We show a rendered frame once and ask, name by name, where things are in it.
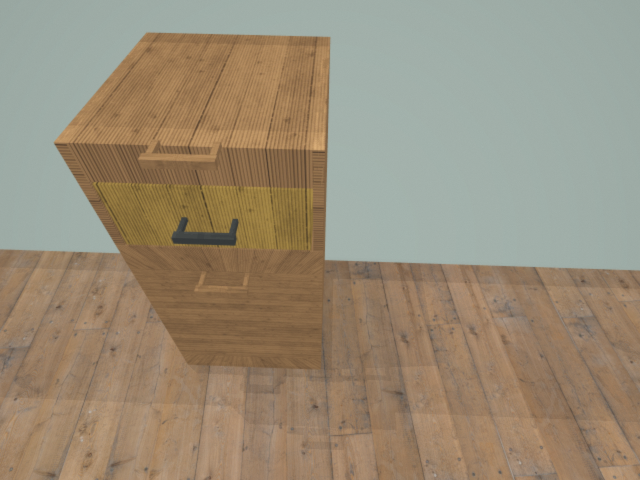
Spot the cabinet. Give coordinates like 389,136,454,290
53,32,330,370

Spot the handle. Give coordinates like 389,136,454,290
194,285,249,297
171,217,239,246
138,153,219,171

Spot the drawer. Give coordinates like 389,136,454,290
92,182,313,250

